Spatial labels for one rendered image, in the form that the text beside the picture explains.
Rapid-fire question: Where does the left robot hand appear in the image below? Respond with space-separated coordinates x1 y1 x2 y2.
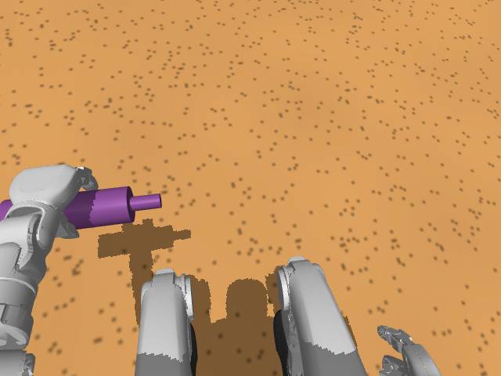
9 164 99 239

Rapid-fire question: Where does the right robot hand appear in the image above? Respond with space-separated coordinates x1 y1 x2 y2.
377 326 442 376

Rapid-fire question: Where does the right robot foot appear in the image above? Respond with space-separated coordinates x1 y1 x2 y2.
273 309 290 376

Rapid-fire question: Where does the left robot arm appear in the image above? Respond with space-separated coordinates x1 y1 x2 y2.
0 201 60 376

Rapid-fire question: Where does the bottle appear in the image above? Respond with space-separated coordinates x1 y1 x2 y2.
0 186 162 230

